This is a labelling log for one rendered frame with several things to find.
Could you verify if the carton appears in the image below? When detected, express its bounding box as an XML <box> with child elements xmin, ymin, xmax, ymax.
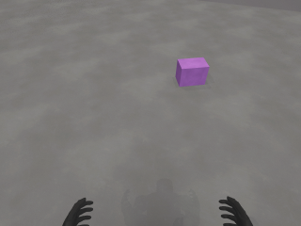
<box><xmin>175</xmin><ymin>57</ymin><xmax>210</xmax><ymax>87</ymax></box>

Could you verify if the right robot hand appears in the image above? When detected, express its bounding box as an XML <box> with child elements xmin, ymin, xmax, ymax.
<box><xmin>219</xmin><ymin>196</ymin><xmax>253</xmax><ymax>226</ymax></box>

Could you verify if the left robot hand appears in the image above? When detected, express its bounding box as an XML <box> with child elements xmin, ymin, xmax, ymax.
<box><xmin>62</xmin><ymin>198</ymin><xmax>93</xmax><ymax>226</ymax></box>

